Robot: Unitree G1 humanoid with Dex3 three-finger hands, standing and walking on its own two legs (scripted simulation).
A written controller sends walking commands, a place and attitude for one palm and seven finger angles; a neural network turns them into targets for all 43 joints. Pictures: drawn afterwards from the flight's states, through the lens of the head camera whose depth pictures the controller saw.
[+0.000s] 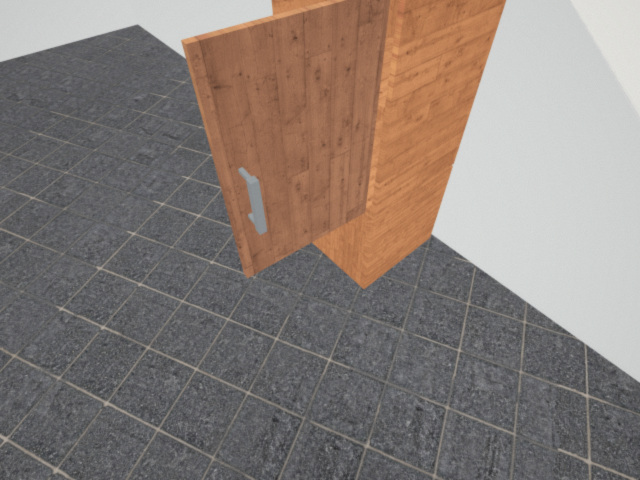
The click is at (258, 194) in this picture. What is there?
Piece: cupboard door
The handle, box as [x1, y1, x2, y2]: [238, 167, 266, 234]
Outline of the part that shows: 241,167 238,170 239,173 246,180 252,208 252,212 248,214 248,217 255,225 256,230 260,234 266,231 266,226 258,180 254,176 251,177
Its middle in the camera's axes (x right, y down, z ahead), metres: -0.14 -0.08 +0.80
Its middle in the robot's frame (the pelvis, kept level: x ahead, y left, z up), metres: +0.64 +0.17 -0.08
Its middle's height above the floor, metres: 0.70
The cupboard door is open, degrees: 86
